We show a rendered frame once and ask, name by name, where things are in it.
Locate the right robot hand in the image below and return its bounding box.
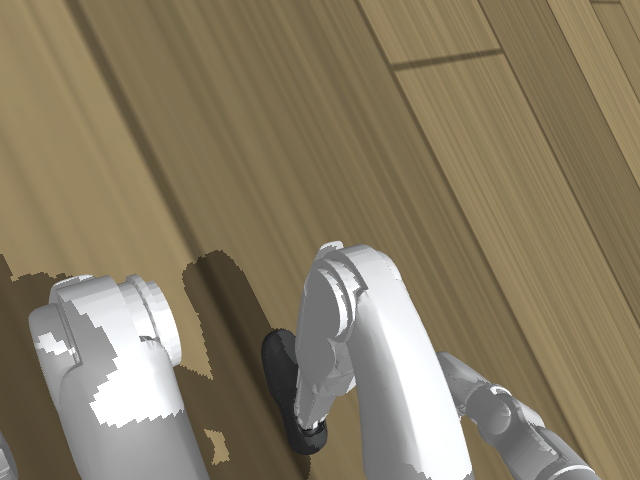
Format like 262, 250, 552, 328
435, 351, 490, 421

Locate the right robot foot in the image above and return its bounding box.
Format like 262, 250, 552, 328
261, 329, 327, 455

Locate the left robot arm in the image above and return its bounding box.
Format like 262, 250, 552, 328
0, 431, 18, 480

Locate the right robot arm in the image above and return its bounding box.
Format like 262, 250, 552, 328
465, 383, 601, 480

